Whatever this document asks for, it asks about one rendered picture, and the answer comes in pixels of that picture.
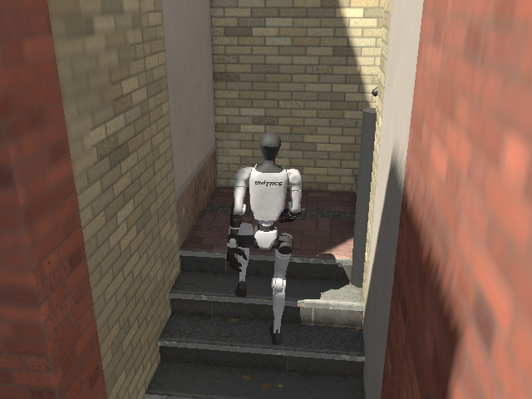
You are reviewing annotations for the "stairs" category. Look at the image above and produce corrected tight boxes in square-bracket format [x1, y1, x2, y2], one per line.
[147, 255, 365, 399]

